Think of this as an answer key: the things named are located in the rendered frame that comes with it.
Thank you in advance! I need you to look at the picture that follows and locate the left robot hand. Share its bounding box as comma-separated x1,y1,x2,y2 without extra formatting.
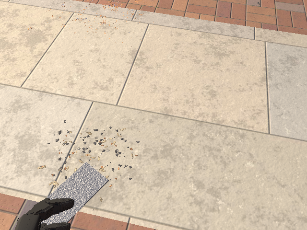
14,197,75,230

